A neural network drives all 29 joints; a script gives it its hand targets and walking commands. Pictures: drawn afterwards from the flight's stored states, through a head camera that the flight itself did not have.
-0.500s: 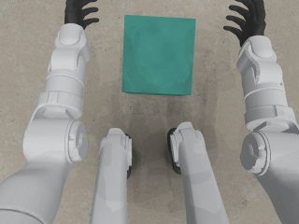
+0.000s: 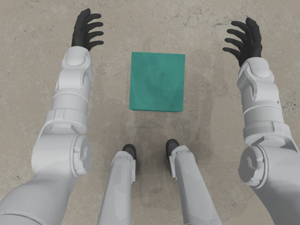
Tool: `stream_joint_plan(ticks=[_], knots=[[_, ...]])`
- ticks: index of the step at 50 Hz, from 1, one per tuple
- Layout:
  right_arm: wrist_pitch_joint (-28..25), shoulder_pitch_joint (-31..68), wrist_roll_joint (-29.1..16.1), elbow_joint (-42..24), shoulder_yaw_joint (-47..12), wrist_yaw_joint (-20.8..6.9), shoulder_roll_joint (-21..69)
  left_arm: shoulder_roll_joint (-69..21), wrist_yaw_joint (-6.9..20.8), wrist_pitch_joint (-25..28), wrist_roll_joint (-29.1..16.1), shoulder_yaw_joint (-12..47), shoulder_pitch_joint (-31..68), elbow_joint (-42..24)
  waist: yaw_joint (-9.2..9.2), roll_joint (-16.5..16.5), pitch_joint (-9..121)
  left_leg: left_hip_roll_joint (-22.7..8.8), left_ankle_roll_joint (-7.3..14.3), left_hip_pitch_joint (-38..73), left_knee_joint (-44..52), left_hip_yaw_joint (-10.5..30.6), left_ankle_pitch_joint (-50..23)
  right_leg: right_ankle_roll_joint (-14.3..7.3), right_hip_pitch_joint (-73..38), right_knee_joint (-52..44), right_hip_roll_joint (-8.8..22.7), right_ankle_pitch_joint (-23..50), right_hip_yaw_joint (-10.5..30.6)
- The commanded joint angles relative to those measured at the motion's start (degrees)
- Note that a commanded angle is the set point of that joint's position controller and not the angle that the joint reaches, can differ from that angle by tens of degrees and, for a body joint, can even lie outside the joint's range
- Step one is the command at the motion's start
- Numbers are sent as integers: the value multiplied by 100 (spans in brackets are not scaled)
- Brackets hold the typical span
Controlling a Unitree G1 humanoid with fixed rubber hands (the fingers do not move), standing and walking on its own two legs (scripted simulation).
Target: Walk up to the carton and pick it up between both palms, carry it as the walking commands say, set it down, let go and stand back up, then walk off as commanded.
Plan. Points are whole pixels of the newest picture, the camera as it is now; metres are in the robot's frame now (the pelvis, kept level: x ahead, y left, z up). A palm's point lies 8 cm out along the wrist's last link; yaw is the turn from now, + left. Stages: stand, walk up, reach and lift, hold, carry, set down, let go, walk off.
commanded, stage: set down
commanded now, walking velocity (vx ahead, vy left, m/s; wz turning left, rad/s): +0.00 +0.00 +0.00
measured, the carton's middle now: (156, 85) +0.49 -0.05 -0.53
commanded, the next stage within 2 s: let go in 0.08 s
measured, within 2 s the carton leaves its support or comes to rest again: neither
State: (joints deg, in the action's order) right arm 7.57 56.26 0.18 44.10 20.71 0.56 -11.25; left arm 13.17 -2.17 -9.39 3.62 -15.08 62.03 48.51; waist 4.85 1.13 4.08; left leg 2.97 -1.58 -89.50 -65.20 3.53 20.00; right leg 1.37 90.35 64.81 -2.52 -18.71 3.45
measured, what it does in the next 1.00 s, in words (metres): rises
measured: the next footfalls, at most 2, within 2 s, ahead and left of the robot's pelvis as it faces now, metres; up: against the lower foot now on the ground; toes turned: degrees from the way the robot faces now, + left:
none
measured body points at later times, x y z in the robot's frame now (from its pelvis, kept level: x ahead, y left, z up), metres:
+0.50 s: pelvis +0.04 -0.01 +0.08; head +0.29 -0.01 +0.45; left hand +0.42 +0.17 -0.05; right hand +0.39 -0.25 -0.04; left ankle +0.07 +0.12 -0.61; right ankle +0.07 -0.12 -0.61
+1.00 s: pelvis +0.09 +0.00 +0.13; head +0.13 +0.01 +0.58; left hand +0.28 +0.23 +0.05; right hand +0.26 -0.23 +0.05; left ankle +0.07 +0.13 -0.61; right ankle +0.07 -0.12 -0.61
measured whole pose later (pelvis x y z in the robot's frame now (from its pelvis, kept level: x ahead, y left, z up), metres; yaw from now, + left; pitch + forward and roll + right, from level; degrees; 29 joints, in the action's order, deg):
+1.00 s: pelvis +0.09 +0.00 +0.13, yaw -1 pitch +3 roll +0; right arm 1.7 -13.0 -0.3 25.6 2.3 -3.6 -11.7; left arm 11.8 3.0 -1.5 0.8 -3.5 -10.8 27.0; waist 0.7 -0.4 -2.5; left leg 1.2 -0.1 -12.4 -24.8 3.8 15.1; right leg 0.3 13.2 24.4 -1.5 -13.8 4.2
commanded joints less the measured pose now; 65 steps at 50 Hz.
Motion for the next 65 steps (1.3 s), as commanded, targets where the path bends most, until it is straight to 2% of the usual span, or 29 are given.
stream_joint_plan(ticks=[1, 6, 10, 15, 17, 19, 24, 31, 36, 45, 50, 55, 65], knots=[[-198, 1061, 175, -367, 137, -36, -483, 309, 45, 175, 127, -127, 1335, -364, 114, 216, 4969, 174, -90, 3294, 743, -399, -1443, 234, -2855, -885, -99, 1743, -607], [-339, 980, 528, -181, 378, -65, -234, 125, 85, 293, 478, -424, 1200, -138, 89, 128, 4542, 179, -124, 3262, 1081, -374, -1426, 198, -3054, -1188, -99, 1752, -644], [-375, 632, 811, -331, 418, -115, -230, -42, -41, 308, 793, -536, 618, -307, 35, 173, 5113, 179, -165, 3822, 1234, -382, -2045, 182, -3575, -1290, -129, 2305, -663], [-375, -743, 1015, -1107, 105, -291, -409, -355, -338, 323, 777, -206, -788, -1472, 90, 273, 6233, 158, -178, 5018, 1487, -332, -3183, 98, -4610, -1430, -153, 3343, -633], [-364, -1363, 950, -1436, -72, -351, -501, -402, -364, 318, 654, -19, -1312, -1981, 118, 191, 6071, 176, -177, 5160, 1662, -333, -3237, 41, -4986, -1621, -149, 3534, -566], [-365, -1894, 777, -1725, -312, -407, -524, -376, -321, 330, 551, 170, -1794, -2392, 78, 56, 5746, 193, -158, 5020, 1846, -326, -2979, 6, -5433, -1777, -116, 3601, -447], [-458, -2983, 314, -2004, -745, -585, -532, -256, -107, 473, 318, 419, -2985, -2528, -43, -143, 4717, 178, -80, 4893, 2290, -309, -2343, 40, -6170, -2181, 36, 3389, -239], [-680, -4517, 7, -1738, -1263, -597, -391, -94, 137, 746, 64, 500, -4594, -2018, -241, -202, 2904, 49, -53, 5369, 2921, -307, -1631, 27, -6696, -2853, 141, 2586, -119], [-822, -5608, -10, -1950, -1422, -485, -339, -57, 272, 951, -60, 712, -5636, -2105, -273, -198, 2061, -9, -31, 6334, 3366, -336, -1695, 10, -7252, -3265, 90, 2544, -142], [-809, -6602, -36, -2372, -1620, -379, -582, 296, 453, 1002, -234, 940, -6891, -2576, -436, -59, 634, -57, 52, 7863, 4216, -250, -2071, -6, -8192, -4063, -4, 2371, -245], [-579, -6756, -62, -2420, -1740, -431, -593, 312, 565, 787, -324, 1115, -7209, -2777, -473, 69, -131, -85, -17, 8102, 4462, -224, -1781, -42, -8438, -4309, -50, 1768, -291], [-311, -6717, 17, -2444, -1670, -489, -669, 335, 635, 543, -352, 1189, -7148, -2868, -448, -19, -661, -113, -31, 8163, 4561, -263, -1303, -56, -8544, -4350, -66, 1247, -335], [95, -6711, 105, -2586, -1655, -438, -742, 464, 591, 292, -301, 1182, -7193, -2951, -435, -100, -800, -116, 50, 8355, 4407, -263, -1493, -49, -8704, -4205, -81, 1327, -338]])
